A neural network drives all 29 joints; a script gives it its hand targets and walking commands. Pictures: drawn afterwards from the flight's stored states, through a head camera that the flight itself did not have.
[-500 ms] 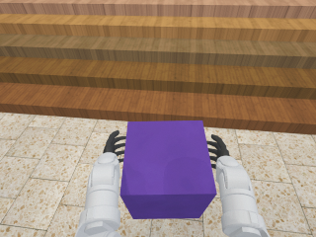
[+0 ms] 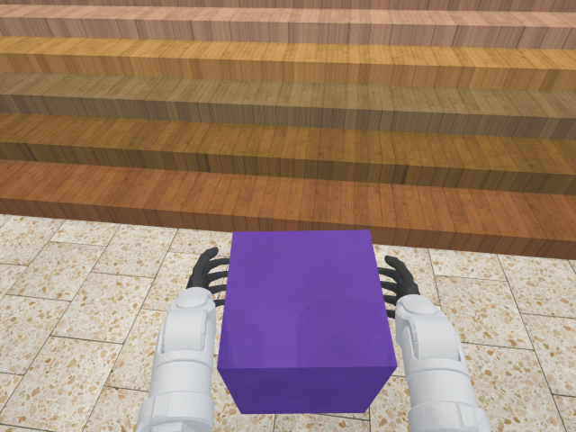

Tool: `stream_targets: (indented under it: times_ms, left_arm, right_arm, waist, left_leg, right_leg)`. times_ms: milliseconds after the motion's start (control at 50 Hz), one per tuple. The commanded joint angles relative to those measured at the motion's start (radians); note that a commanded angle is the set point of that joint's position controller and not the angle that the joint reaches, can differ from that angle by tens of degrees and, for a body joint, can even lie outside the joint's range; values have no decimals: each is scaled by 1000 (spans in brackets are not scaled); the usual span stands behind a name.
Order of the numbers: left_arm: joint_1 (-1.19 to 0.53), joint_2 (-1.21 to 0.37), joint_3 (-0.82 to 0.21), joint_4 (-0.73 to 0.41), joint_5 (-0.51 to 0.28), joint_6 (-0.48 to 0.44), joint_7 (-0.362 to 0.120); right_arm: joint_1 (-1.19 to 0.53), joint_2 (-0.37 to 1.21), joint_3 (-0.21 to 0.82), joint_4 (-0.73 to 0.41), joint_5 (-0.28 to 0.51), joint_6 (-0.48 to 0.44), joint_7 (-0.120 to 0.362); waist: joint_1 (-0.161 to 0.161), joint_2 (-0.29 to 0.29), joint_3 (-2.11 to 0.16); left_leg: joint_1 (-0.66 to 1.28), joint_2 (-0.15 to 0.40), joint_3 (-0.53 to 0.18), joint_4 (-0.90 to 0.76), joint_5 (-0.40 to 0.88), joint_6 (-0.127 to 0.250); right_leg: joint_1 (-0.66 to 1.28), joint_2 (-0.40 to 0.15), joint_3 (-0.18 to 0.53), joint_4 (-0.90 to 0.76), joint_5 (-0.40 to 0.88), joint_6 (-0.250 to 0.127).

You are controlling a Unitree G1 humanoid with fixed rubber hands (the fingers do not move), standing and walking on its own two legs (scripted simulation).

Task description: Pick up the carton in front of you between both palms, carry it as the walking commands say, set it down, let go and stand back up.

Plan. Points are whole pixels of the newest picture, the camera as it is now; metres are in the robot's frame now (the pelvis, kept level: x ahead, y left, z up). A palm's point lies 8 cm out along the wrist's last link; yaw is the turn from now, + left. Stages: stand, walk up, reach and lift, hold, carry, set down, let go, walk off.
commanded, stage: reach and lift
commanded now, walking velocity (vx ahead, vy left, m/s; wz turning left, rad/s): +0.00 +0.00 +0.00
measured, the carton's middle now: (302, 327) +0.30 +0.00 -0.05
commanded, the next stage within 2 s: hold in 0.18 s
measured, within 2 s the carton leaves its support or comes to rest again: neither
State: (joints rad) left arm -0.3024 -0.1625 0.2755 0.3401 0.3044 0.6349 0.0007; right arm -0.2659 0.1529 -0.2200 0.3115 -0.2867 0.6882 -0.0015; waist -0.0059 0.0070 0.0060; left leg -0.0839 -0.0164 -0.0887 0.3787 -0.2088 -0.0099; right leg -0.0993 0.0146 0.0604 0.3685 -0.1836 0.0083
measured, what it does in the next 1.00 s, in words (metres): stands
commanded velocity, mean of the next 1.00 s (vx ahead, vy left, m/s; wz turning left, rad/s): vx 0.06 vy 0.00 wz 0.00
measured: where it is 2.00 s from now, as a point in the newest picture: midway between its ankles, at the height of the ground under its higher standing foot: (287, 378)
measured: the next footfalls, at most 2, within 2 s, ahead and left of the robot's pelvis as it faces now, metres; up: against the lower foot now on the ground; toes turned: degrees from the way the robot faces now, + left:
right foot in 1.36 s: +0.19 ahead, -0.09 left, +0.00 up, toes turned -8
left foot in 1.72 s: +0.48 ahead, +0.15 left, +0.00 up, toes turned +15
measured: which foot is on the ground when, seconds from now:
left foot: down 0.00-1.00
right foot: down 0.00-1.00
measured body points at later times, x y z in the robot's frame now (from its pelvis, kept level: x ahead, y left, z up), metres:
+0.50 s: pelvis -0.01 +0.00 +0.00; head -0.06 +0.00 +0.45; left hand +0.29 +0.15 +0.05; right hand +0.28 -0.15 +0.04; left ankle +0.00 +0.13 -0.75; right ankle +0.02 -0.13 -0.75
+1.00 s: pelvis +0.00 +0.00 +0.00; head -0.05 +0.00 +0.45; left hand +0.30 +0.16 +0.05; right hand +0.30 -0.15 +0.04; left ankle +0.00 +0.13 -0.74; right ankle +0.01 -0.13 -0.74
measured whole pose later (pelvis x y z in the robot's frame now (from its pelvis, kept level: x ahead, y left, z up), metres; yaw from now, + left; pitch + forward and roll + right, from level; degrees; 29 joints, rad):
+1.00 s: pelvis +0.00 +0.00 +0.00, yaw +1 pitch -3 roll +0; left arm -0.30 -0.16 0.25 0.25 0.29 0.75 0.01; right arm -0.26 0.15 -0.20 0.22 -0.27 0.80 0.00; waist -0.01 0.00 -0.07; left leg -0.17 -0.01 -0.08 0.49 -0.35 -0.01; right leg -0.16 0.02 0.04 0.44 -0.27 0.01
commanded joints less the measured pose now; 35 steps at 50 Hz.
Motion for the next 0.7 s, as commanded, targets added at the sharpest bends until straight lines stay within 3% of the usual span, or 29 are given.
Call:
stream_targets:
  times_ms: [0,160,260,400,680]
  left_arm:
    - [-394,-950,-519,17,-236,3,-260]
    - [-408,-955,-524,2,-243,21,-258]
    - [-367,-963,-583,-90,-282,59,-248]
    - [-386,-913,-525,-51,-252,102,-255]
    - [-500,-946,-506,9,-249,82,-276]
  right_arm:
    - [-515,928,512,-88,250,-55,234]
    - [-533,922,519,-105,255,-38,238]
    - [-505,930,587,-194,297,-2,236]
    - [-507,884,513,-146,259,41,238]
    - [-618,934,504,-89,258,27,252]
  waist:
    - [-1,-3,-256]
    - [1,1,-245]
    - [9,2,-294]
    - [4,2,-135]
    - [7,-3,-182]
  left_leg:
    - [11,-78,7,-49,233,7]
    - [14,-75,8,-56,204,6]
    - [68,-73,1,-68,294,0]
    - [2,-66,17,-98,85,9]
    - [-23,-63,23,-82,20,15]
  right_leg:
    - [132,77,8,-25,226,-3]
    - [131,78,4,-29,190,-4]
    - [172,80,9,-42,268,1]
    - [118,74,3,-72,68,-10]
    - [127,63,-2,-56,13,-5]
